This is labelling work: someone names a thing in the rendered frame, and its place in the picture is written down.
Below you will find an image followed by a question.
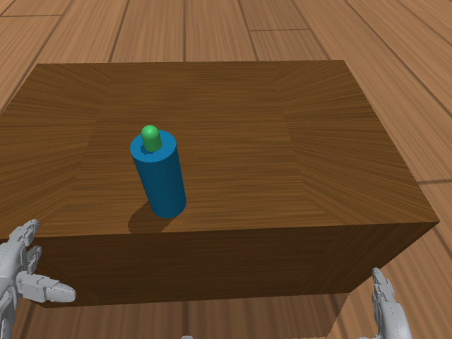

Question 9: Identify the right robot hand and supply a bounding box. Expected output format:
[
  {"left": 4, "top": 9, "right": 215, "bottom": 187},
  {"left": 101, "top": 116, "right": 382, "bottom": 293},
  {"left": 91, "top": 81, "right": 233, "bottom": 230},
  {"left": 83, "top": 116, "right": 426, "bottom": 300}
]
[{"left": 356, "top": 267, "right": 412, "bottom": 339}]

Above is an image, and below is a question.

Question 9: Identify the left robot hand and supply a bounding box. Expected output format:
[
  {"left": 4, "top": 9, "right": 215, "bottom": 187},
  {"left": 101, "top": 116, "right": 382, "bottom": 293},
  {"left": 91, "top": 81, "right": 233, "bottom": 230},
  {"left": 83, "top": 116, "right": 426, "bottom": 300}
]
[{"left": 0, "top": 219, "right": 76, "bottom": 303}]

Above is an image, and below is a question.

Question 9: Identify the bottle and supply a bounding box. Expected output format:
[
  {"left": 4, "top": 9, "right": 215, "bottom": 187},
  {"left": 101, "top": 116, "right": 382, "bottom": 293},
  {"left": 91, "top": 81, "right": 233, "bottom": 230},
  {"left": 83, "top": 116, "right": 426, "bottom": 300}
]
[{"left": 130, "top": 125, "right": 186, "bottom": 218}]

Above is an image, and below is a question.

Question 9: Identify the left robot arm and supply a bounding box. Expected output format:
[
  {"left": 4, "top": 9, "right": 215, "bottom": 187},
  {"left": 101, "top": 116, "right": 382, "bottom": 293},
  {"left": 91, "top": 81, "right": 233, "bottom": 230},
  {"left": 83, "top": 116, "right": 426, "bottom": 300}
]
[{"left": 0, "top": 277, "right": 18, "bottom": 339}]

